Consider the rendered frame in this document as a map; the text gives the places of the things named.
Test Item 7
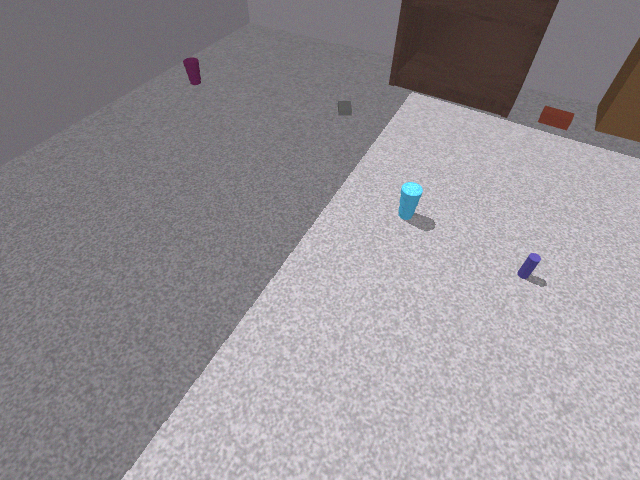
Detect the bookshelf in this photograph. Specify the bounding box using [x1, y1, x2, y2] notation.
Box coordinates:
[389, 0, 559, 118]

